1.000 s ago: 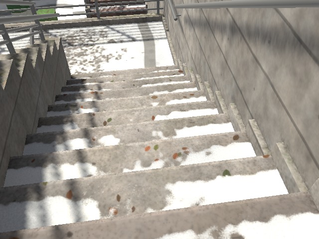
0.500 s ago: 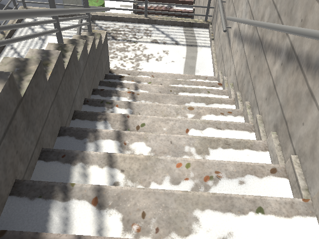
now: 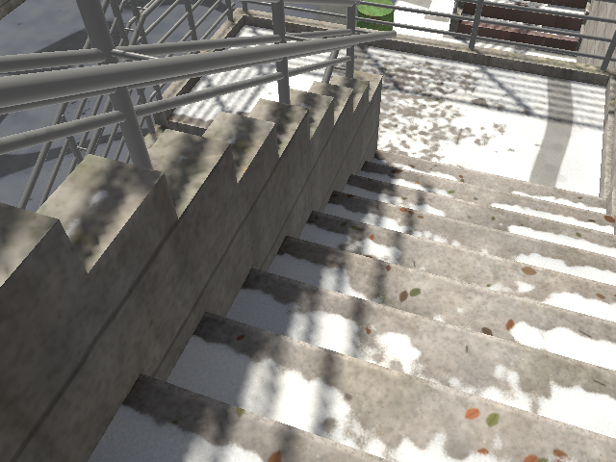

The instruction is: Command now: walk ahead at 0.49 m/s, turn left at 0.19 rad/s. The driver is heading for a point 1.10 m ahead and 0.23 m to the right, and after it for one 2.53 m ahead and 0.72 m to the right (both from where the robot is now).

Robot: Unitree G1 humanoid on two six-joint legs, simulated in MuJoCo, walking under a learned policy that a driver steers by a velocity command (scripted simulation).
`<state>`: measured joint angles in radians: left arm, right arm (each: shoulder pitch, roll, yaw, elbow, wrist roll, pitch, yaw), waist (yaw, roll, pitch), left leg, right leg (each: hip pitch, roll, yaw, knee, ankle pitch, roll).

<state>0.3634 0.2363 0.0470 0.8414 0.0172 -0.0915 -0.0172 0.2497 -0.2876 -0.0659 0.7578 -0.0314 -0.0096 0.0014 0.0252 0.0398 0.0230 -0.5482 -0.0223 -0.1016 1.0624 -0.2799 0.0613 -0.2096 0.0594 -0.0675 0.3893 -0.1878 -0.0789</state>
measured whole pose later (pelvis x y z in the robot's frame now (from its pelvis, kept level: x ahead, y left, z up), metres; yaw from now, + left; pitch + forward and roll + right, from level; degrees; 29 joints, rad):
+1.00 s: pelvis +0.40 -0.07 -0.20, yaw -27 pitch -2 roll -1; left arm 0.35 0.20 0.04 0.95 0.01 -0.01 0.00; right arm 0.23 -0.23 -0.03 0.86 -0.06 -0.01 -0.02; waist -0.02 0.04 0.07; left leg -0.70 0.13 -0.03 1.31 -0.29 -0.04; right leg -0.29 0.14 -0.01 0.66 -0.34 -0.12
